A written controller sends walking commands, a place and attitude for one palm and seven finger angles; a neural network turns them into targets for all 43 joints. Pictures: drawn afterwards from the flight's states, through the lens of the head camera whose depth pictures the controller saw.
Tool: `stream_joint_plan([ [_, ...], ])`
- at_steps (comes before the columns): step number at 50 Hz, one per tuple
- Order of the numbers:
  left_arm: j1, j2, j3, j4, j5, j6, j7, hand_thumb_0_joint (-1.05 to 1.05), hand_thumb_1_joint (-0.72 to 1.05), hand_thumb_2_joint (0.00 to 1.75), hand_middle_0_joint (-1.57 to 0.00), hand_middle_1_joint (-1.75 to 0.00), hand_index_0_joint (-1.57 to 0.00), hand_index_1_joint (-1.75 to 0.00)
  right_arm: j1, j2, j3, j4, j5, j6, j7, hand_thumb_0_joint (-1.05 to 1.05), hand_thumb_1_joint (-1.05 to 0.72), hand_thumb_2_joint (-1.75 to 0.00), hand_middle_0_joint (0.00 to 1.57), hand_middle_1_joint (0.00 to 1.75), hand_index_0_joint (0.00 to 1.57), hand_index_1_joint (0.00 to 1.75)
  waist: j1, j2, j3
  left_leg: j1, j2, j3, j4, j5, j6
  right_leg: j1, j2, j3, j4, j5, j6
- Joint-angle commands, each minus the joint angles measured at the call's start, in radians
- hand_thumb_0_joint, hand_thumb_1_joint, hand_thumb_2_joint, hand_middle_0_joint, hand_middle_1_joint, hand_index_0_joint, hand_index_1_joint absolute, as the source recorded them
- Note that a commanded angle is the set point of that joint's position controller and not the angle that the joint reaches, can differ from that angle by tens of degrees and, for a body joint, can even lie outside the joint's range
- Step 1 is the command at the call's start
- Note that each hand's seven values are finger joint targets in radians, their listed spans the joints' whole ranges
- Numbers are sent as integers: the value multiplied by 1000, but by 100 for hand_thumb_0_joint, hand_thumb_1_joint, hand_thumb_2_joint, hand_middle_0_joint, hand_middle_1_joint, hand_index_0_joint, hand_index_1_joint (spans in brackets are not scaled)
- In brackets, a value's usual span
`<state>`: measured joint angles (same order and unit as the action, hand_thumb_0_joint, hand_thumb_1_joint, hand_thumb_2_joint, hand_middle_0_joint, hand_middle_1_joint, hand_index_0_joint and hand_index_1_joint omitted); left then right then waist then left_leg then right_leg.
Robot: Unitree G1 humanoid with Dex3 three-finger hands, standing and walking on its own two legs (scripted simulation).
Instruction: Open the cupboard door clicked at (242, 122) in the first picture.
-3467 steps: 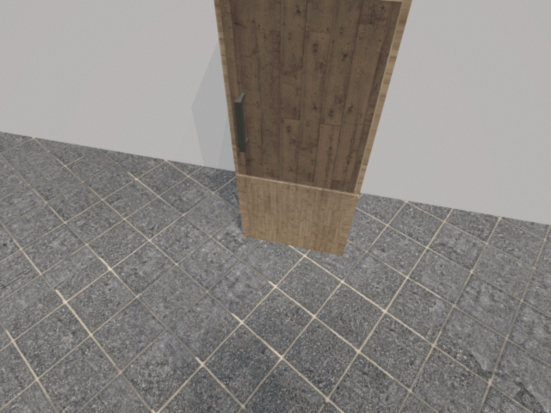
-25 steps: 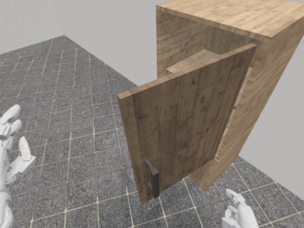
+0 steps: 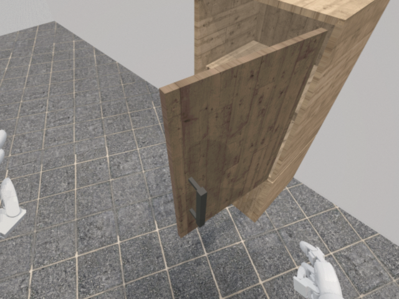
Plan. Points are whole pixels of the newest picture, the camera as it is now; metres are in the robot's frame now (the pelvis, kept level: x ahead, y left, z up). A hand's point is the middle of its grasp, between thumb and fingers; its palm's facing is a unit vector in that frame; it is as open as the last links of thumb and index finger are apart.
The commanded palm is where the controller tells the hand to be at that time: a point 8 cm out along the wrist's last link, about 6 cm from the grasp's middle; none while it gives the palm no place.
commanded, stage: step back with the hand held close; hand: left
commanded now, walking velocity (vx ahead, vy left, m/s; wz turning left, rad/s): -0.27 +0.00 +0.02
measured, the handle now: (196, 203) +0.37 +0.03 -0.10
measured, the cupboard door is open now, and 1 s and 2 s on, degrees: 80 80 80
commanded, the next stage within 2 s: stop stepping back and stand still in 0.50 s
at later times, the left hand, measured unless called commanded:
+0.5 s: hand out of the picture +0.05 +0.28 +0.16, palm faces +0.55 -0.69 -0.47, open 7.4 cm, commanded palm +0.00 +0.30 +0.18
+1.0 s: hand out of the picture -0.03 +0.20 +0.18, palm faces +0.41 -0.77 -0.49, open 7.4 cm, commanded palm -0.08 +0.24 +0.18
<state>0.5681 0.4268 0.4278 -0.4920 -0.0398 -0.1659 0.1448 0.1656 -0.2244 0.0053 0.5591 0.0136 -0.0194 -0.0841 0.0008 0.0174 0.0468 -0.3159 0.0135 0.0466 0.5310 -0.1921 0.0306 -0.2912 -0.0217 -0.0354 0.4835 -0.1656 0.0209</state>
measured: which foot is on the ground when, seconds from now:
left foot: down 0.00-0.38, up 0.40-0.52, down 0.54-0.88, up 0.90-1.00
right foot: down 0.00-0.24, up 0.26-0.30, down 0.32-0.54, up 0.56-0.86, down 0.88-1.00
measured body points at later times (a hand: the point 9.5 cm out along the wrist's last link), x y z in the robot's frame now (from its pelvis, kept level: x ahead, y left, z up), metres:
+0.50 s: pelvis -0.10 -0.01 +0.00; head -0.09 +0.01 +0.45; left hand +0.02 +0.31 +0.19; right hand +0.11 -0.22 -0.08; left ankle -0.06 +0.10 -0.71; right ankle -0.02 -0.13 -0.73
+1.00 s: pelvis -0.23 -0.06 +0.00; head -0.23 -0.05 +0.45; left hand -0.06 +0.24 +0.20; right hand -0.10 -0.30 -0.10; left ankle -0.16 +0.07 -0.70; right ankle -0.32 -0.14 -0.73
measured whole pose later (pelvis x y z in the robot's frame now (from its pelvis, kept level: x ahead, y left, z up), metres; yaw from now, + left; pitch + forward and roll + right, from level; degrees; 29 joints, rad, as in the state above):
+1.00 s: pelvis -0.23 -0.06 +0.00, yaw -1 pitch +1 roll +2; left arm 0.60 0.45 0.43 -0.52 -0.05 -0.18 0.16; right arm 0.27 -0.20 0.02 0.68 0.01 -0.08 -0.05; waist 0.00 -0.05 -0.04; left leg -0.47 0.02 0.07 0.74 -0.28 0.00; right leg -0.08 0.02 0.00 0.46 -0.39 -0.06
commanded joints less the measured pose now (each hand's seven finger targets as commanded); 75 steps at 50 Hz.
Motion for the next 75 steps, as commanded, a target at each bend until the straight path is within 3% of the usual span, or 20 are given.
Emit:
stream_joint_plan([
  [1, -49, 152, 111, -182, 15, -64, 27, 0, 90, 90, -20, -30, -20, -30, -77, -141, -53, -157, -3, -71, -13, 0, -90, -90, 20, 30, 20, 30, -3, 10, -54, -285, 60, -97, -169, -390, 37, 180, -4, 105, -67, -159, -5],
  [13, 7, 188, 210, -225, 38, -126, 26, 0, 90, 90, -20, -30, -20, -30, -74, -153, -70, -155, -15, -146, -9, 0, -90, -90, 20, 30, 20, 30, 18, 250, -152, -555, 220, -250, -336, -614, 118, 458, 136, 54, 341, -47, 14],
  [16, -13, 158, 175, -190, 19, -125, 14, 0, 90, 90, -20, -30, -20, -30, -58, -136, -69, -138, -13, -148, 6, 0, -90, -90, 20, 30, 20, 30, 3, 72, -68, -441, 150, -171, -171, -459, 75, 247, 83, 167, 161, -38, -38],
  [19, -71, 191, 128, -202, 1, -123, 25, 0, 90, 90, -20, -30, -20, -30, -37, -92, -72, -90, -10, -142, 24, 0, -90, -90, 20, 30, 20, 30, -14, -233, -125, 30, -39, -11, 327, -184, -54, -228, -220, 502, -244, 9, -161],
  [22, -142, 217, 126, -232, 20, -105, 29, 0, 90, 90, -20, -30, -20, -30, -67, -77, -68, -84, -19, -122, 23, 0, -90, -90, 20, 30, 20, 30, -4, -278, -142, -13, -15, -43, 383, -249, -52, -149, -228, 419, -185, 224, -165],
  [25, -184, 187, 91, -240, 7, -98, 27, 0, 90, 90, -20, -30, -20, -30, -94, -91, -42, -62, -11, -107, -3, 0, -90, -90, 20, 30, 20, 30, -27, -41, -86, 111, -24, -7, -84, -38, -51, -145, -62, 226, -16, 301, -53],
  [27, -210, 201, 120, -299, 16, -115, 30, 0, 90, 90, -20, -30, -20, -30, -102, -130, -59, -84, -15, -122, -11, 0, -90, -90, 20, 30, 20, 30, 5, 300, -151, -26, 270, -240, -248, 302, 46, -12, 81, 106, 319, -113, 16],
  [32, -51, 174, 153, -344, -15, -114, 17, 0, 90, 90, -20, -30, -20, -30, -45, -104, -90, -86, -21, -171, 31, 0, -90, -90, 20, 30, 20, 30, 3, 142, -233, 44, 343, -203, -212, 174, 138, -104, 63, 106, 639, -308, 11],
  [37, -16, 135, 111, -333, -24, -78, 34, 0, 90, 90, -20, -30, -20, -30, -51, -101, -53, -99, -15, -185, 33, 0, -90, -90, 20, 30, 20, 30, -19, 233, -168, 7, 261, -184, -375, -390, 62, 13, 75, -29, 298, -364, 0],
  [41, -9, 157, 118, -236, -16, -54, 41, 0, 90, 90, -20, -30, -20, -30, -43, -91, -38, -95, -15, -157, 13, 0, -90, -90, 20, 30, 20, 30, -16, 175, -137, -14, 120, -40, -280, -397, -27, 183, 79, -81, -135, -287, -47],
  [43, 15, 240, 176, -230, -20, -55, 35, 0, 90, 90, -20, -30, -20, -30, -40, -81, -36, -93, -25, -129, 17, 0, -90, -90, 20, 30, 20, 30, -22, -40, -143, 36, 40, 15, 89, -150, -44, 14, -145, 226, -290, -237, -150],
  [45, -68, 307, 221, -287, -23, -82, 49, 0, 90, 90, -20, -30, -20, -30, -49, -82, -20, -79, -28, -131, 21, 0, -90, -90, 20, 30, 20, 30, -2, -124, -168, -121, 40, 11, 264, -72, -38, 121, -300, 319, -252, 203, -206],
  [48, -40, 224, 165, -200, -12, -74, 48, 0, 90, 90, -20, -30, -20, -30, -54, -89, -32, -75, 3, -137, 19, 0, -90, -90, 20, 30, 20, 30, 3, -165, -175, -265, 15, 16, 262, -127, -24, 339, -239, 239, -78, 642, -118],
  [53, -129, 172, 87, -111, -6, -94, 41, 0, 90, 90, -20, -30, -20, -30, -21, -107, -41, -33, -7, -149, 1, 0, -90, -90, 20, 30, 20, 30, -31, -67, -71, 89, -21, 62, -18, -25, 16, 49, -170, 148, -24, 254, -87],
  [58, -69, 200, 136, -51, -1, -113, 45, 0, 90, 90, -20, -30, -20, -30, -11, -126, -50, -43, -10, -156, -9, 0, -90, -90, 20, 30, 20, 30, -16, 166, -28, 121, 282, -426, -267, -218, 188, -162, 16, 46, 304, -357, 2],
  [62, -81, 188, 137, -148, 11, -108, 38, 0, 90, 90, -20, -30, -20, -30, -43, -121, -52, -60, -16, -159, -12, 0, -90, -90, 20, 30, 20, 30, -2, 116, -3, -245, 191, -198, -274, -454, 94, 209, 15, -9, 90, -301, -45],
  [63, -60, 209, 155, -177, 11, -109, 38, 0, 90, 90, -20, -30, -20, -30, -38, -121, -55, -65, -12, -160, -11, 0, -90, -90, 20, 30, 20, 30, 6, 63, -32, -255, 119, -108, -153, -421, 52, 247, -2, 38, -9, -291, -61],
  [65, -25, 204, 142, -199, 8, -107, 33, 0, 90, 90, -20, -30, -20, -30, -45, -95, -60, -75, -15, -150, 8, 0, -90, -90, 20, 30, 20, 30, 11, -243, -25, -337, -32, 3, 376, -280, -16, 123, -303, 594, -336, -572, -197],
  [70, -58, 190, 158, -112, 17, -162, 36, 0, 90, 90, -20, -30, -20, -30, 16, -74, -43, -29, -17, -161, 13, 0, -90, -90, 20, 30, 20, 30, -24, -31, -79, -326, 20, -29, 470, -115, -42, 243, -252, 283, -144, 426, -165],
  [75, -115, 132, 86, 18, 18, -149, 38, 0, 90, 90, -20, -30, -20, -30, -23, -74, -43, -37, -14, -163, 0, 0, -90, -90, 20, 30, 20, 30, 8, -164, -94, -117, -24, 67, 145, -45, -13, 254, -191, 154, -106, 572, -51],
])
